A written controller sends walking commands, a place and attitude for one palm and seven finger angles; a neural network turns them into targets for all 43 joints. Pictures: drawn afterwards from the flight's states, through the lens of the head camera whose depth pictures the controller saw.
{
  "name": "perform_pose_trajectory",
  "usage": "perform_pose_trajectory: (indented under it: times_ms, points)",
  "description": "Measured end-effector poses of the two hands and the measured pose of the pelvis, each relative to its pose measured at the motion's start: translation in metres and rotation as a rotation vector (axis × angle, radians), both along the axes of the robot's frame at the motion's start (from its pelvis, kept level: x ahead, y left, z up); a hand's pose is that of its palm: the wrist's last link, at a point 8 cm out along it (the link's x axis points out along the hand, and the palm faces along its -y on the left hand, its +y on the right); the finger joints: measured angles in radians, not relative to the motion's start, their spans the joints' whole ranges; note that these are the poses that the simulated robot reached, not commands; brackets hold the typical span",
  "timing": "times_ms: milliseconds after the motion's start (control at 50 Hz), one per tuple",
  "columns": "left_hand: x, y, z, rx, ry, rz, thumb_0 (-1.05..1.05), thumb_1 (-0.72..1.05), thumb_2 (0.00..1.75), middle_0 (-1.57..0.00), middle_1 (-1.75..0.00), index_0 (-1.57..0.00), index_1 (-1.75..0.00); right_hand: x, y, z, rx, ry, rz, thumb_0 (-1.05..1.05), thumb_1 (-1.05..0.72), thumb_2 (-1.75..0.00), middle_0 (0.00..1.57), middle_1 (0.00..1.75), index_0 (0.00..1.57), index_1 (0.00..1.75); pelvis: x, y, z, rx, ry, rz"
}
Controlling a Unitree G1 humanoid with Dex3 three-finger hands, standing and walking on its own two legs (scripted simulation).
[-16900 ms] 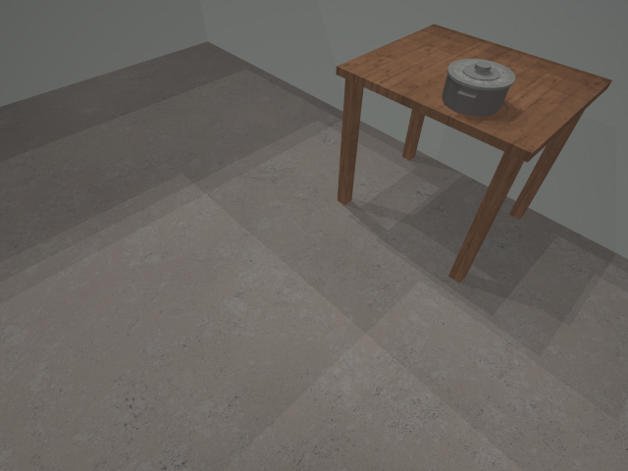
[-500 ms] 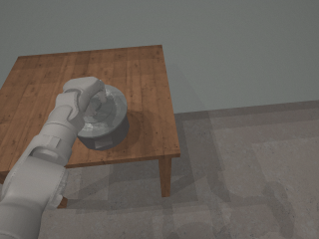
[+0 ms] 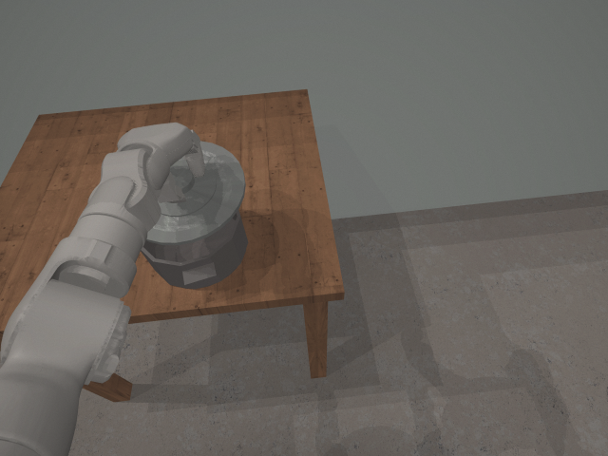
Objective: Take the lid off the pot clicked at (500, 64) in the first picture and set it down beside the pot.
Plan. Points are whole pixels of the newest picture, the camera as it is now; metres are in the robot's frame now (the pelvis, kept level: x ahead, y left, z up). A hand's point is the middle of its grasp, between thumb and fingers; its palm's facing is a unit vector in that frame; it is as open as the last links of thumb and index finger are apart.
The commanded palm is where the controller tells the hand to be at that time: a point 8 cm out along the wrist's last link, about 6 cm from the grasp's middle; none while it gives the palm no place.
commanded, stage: lift the lid straight up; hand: left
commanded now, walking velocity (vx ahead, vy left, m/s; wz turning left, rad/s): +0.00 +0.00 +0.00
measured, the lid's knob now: (178, 180) +0.50 +0.17 +0.07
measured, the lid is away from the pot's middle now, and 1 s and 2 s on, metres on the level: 0.02 0.01 0.13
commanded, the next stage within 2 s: move the lid sideways beside the pot in 0.76 s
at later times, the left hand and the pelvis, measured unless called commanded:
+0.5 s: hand (156, 160) +0.47 +0.18 +0.14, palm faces -0.32 -0.05 -0.95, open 7.3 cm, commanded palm +0.47 +0.18 +0.22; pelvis +0.00 +0.00 +0.00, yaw +1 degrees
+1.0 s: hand (150, 156) +0.47 +0.18 +0.14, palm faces -0.35 -0.07 -0.93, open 7.3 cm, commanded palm +0.47 +0.20 +0.22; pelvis +0.00 +0.00 +0.00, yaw +0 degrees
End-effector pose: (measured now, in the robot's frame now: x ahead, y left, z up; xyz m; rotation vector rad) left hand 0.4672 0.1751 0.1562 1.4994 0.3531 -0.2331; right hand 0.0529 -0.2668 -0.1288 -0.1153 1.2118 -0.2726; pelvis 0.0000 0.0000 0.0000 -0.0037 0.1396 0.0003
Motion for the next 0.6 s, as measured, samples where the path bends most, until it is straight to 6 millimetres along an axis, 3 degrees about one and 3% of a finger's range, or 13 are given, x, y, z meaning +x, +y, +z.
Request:
perform_pose_trajectory:
  times_ms: [220, 600]
  points:
    - [0.006, 0.006, 0.018, 0.002, -0.022, 0.011, 0.0, 0.37, 0.5, -0.64, -0.99, -0.63, -1.01, 0.006, 0.001, 0.004, -0.009, -0.025, 0.01, 0.01, -0.91, -0.9, 0.2, 0.3, 0.2, 0.3, 0.002, 0.002, 0.001, 0.0, 0.0, 0.0]
    - [-0.005, 0.0, 0.047, 0.006, -0.041, 0.007, 0.01, 0.37, 0.5, -0.64, -0.99, -0.64, -1.01, 0.032, 0.011, 0.004, 0.027, -0.086, 0.073, 0.01, -0.91, -0.9, 0.2, 0.3, 0.2, 0.3, -0.004, 0.003, 0.002, 0.002, -0.026, 0.017]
